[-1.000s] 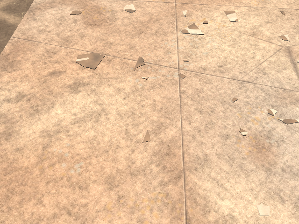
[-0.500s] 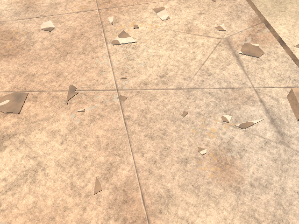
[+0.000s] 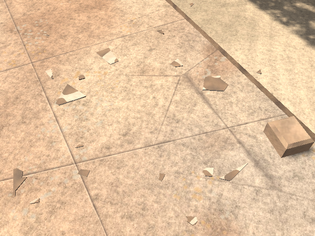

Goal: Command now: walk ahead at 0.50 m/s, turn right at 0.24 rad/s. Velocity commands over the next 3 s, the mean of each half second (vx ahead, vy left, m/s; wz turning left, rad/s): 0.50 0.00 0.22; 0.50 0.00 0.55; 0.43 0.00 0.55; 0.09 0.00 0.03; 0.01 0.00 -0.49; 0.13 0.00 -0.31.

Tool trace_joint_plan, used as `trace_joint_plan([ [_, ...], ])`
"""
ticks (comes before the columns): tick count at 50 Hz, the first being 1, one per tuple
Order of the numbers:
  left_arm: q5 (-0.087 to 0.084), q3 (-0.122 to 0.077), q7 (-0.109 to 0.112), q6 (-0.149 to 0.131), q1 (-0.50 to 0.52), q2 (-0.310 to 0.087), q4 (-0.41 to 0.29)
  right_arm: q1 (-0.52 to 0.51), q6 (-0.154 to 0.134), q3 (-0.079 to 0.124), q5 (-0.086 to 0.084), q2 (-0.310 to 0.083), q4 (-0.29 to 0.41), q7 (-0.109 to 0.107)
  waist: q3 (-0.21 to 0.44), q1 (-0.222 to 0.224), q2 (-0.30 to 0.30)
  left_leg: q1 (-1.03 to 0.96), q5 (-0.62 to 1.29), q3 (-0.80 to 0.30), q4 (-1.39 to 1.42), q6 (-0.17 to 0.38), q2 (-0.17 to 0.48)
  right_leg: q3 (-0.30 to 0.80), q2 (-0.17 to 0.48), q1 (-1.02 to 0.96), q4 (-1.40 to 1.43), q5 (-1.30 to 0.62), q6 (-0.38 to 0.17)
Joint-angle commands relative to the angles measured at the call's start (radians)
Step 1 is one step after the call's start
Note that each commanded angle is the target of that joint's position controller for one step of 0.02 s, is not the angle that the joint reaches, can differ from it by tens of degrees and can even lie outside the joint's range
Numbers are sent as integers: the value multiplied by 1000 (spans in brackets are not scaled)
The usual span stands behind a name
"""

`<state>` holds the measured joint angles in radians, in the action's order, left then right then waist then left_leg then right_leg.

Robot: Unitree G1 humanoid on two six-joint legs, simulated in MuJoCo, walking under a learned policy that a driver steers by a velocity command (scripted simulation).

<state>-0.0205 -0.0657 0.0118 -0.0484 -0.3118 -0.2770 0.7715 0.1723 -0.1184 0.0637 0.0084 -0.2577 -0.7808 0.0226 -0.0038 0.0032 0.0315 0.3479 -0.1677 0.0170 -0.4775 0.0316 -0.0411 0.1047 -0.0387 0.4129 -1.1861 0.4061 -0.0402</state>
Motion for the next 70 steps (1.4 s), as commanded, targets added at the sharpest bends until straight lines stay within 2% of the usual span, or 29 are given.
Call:
trace_joint_plan([
  [1, 8, -23, -5, -23, 41, -81, -99, 59, -2, 16, 4, -92, 24, 0, 19, -13, -124, -226, 14, -355, 264, 178, 267, 10, 124, 257, 40, -78, 2],
  [7, 20, 10, -14, -42, 197, -16, -153, 116, 15, 37, -28, -174, 2, -15, 9, -38, -110, -157, 171, -223, 305, 195, 222, -66, 112, 172, 447, -268, 48],
  [12, 1, 2, -31, -58, 311, -51, -184, 208, 39, 38, -41, -183, -22, -19, 1, -71, -134, -172, 117, -249, 248, 165, 234, -70, 54, 50, 642, -366, 59],
  [15, 2, -21, -30, -70, 228, -95, -164, 202, 52, 36, -41, -179, -20, -27, 33, -1, -142, -155, 78, -279, 143, 116, 222, -75, 47, -147, 745, -343, 21],
  [16, 12, -39, -21, -72, 127, -131, -143, 194, 50, 26, -34, -148, -12, -28, 87, 51, -130, -98, 110, -247, 19, 84, 171, -50, 84, -309, 749, -328, -8],
  [17, 31, -59, -9, -70, -43, -204, -126, 171, 44, 1, -13, -78, 20, -27, 220, 127, -3, 62, -59, -168, -289, 36, 93, 133, 280, -558, 735, -319, -74],
  [18, 38, -74, -12, -53, -106, -271, -102, 278, 26, -16, -33, -23, 57, -29, 319, 80, 292, 367, -420, -77, -583, -2, 12, 514, 486, -765, 823, -145, -213],
  [19, 29, -56, -16, -51, -101, -189, -98, 256, 25, 6, -51, -119, 38, -32, 252, 99, 198, 470, -405, -139, -733, -8, 62, 575, 463, -706, 871, 15, -220],
  [21, 23, -26, -20, -54, 7, -104, -103, 164, 38, 21, -45, -146, 49, -31, 94, 66, 84, 466, -239, -126, -760, -12, 122, 321, 377, -505, 911, -88, -161],
  [24, 31, -19, -24, -61, 103, -65, -88, 138, 68, 22, -39, -102, 68, -21, 3, 3, 100, 379, -130, -120, -688, -27, 172, 118, 313, -311, 1000, -270, -144],
  [32, 26, -48, -3, -63, 68, -143, -27, -43, 79, 2, -29, -54, 146, 12, -40, 34, 23, 350, 182, -64, -343, -36, 160, -173, 294, -313, 1041, -463, -127],
  [37, 1, -64, -1, -38, 10, -192, 9, -165, 82, 3, -32, -74, 213, 38, -78, 63, 23, 335, 102, 6, -195, 18, 131, -242, 336, -439, 987, -525, -91],
  [39, -7, -72, 2, -25, 13, -223, 11, -138, 86, 18, -28, -103, 225, 42, -38, 29, 52, 237, -3, 63, -175, 58, 74, -279, 337, -478, 870, -824, -70],
  [41, -14, -70, 9, -10, 25, -228, 7, 97, 92, 65, -30, -179, 172, 31, 97, -107, 43, -103, 17, 111, -99, 118, -24, -336, 288, -410, 536, -1033, -27],
  [42, 10, -52, 13, -15, 5, -187, -9, 262, 102, 101, -33, -264, 134, 10, 191, -173, -52, -418, 53, -62, -88, 172, 63, -340, 249, -165, 229, -756, 23],
  [43, 47, -4, 0, -42, -82, -38, -73, 215, 93, 110, -37, -379, 145, 4, 267, -36, -321, -706, -110, -650, 25, 355, 320, -240, 42, 281, -122, 169, 84],
  [44, 10, -12, -13, -79, 19, -121, -82, 258, 78, 86, -31, -303, 178, 11, 395, -122, -199, -751, -232, -856, 165, 382, 378, -16, 34, 378, -221, 197, 67],
  [45, -25, -24, -19, -94, 107, -164, -109, 232, 65, 69, -23, -245, 159, 15, 251, -129, -146, -667, -163, -713, 180, 331, 353, -17, 74, 457, -207, 99, 48],
  [47, 16, -21, -5, -100, 115, -152, -97, 105, 60, 49, -24, -185, 175, 10, 109, -42, -57, -375, 29, -495, 177, 272, 270, -22, 147, 353, -40, -40, 40],
  [48, 26, -28, -4, -88, 93, -161, -92, 60, 60, 40, -11, -161, 194, 6, 90, -4, -72, -273, 118, -436, 198, 262, 241, -14, 167, 275, 5, -74, 43],
  [52, 40, -18, -3, -51, 116, -115, -102, 62, 51, 45, -15, -181, 183, -14, 50, 20, -69, -112, 260, -331, 246, 271, 196, -45, 148, 213, 171, -170, 92],
  [57, 30, 5, -19, -58, 306, -71, -144, 135, 62, 51, -29, -196, 148, -34, 9, -54, -105, -76, 133, -273, 227, 200, 130, -55, 76, 140, 539, -471, 108],
  [62, 13, -11, -40, -77, 364, -119, -170, 194, 76, 52, -36, -192, 120, -39, 4, -66, -135, -177, 47, -404, 127, 176, 177, -23, 40, 75, 682, -415, 77],
  [65, 15, -37, -34, -90, 216, -154, -138, 165, 83, 44, -32, -161, 131, -40, 55, 19, -166, -179, 112, -428, -13, 128, 136, -46, 40, -144, 754, -343, 19],
  [66, 40, -53, -25, -95, 100, -200, -132, 148, 81, 25, -22, -110, 152, -37, 162, 78, -110, -97, 97, -363, -244, 82, 74, 56, 166, -362, 728, -382, -41],
  [67, 67, -75, -18, -83, -11, -291, -113, 258, 75, 9, -38, -58, 180, -43, 318, 57, 155, 233, -211, -210, -599, -6, -69, 423, 408, -726, 744, -403, -204],
  [68, 40, -62, -26, -72, -20, -230, -108, 293, 73, 15, -36, -126, 182, -46, 337, 44, 264, 383, -475, -205, -779, -36, -37, 644, 496, -751, 804, -383, -252],
  [69, 31, -40, -23, -64, 28, -156, -124, 234, 81, 37, -35, -196, 171, -47, 218, 56, 146, 412, -417, -222, -858, -55, 2, 509, 456, -635, 804, -454, -223],
  [70, 37, -26, -22, -52, 74, -122, -134, 168, 93, 41, -25, -204, 181, -49, 150, 48, 64, 386, -364, -182, -867, -70, 29, 348, 409, -516, 793, -586, -196],
])
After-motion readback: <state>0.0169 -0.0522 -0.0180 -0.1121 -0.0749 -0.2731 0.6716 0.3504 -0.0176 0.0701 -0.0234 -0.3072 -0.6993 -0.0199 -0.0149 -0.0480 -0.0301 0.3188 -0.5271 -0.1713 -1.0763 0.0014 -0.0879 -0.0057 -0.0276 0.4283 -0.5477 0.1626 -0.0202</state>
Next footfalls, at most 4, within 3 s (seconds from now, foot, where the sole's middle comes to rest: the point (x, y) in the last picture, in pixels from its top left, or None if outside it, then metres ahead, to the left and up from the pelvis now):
0.34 right None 0.32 -0.14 -0.77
0.84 left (118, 227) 0.52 0.19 -0.77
1.32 right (131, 158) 0.86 0.15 -0.77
1.72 left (79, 179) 0.74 0.39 -0.77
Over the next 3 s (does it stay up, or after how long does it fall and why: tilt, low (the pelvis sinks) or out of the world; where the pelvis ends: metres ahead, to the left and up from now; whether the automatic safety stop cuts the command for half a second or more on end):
stays up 0.85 0.25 0.01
